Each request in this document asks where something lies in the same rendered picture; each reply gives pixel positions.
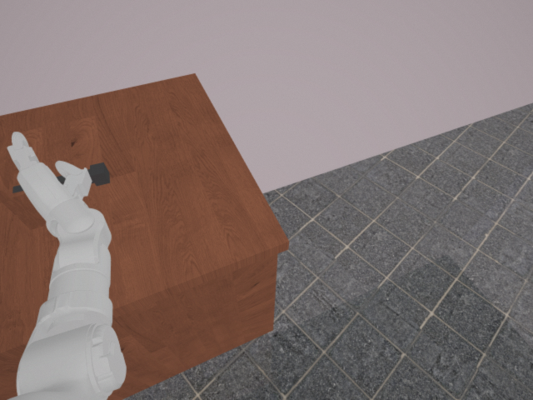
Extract robot left hand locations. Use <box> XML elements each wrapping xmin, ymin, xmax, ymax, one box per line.
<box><xmin>7</xmin><ymin>132</ymin><xmax>92</xmax><ymax>221</ymax></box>

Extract counter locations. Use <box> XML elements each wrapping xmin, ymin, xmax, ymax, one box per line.
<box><xmin>0</xmin><ymin>73</ymin><xmax>289</xmax><ymax>400</ymax></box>

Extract left robot forearm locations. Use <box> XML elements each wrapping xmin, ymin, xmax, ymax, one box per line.
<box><xmin>17</xmin><ymin>198</ymin><xmax>112</xmax><ymax>396</ymax></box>

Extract robot left upper arm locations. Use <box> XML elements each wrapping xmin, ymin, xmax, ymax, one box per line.
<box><xmin>8</xmin><ymin>323</ymin><xmax>127</xmax><ymax>400</ymax></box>

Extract tap lever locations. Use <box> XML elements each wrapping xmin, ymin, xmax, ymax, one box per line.
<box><xmin>12</xmin><ymin>162</ymin><xmax>110</xmax><ymax>193</ymax></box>

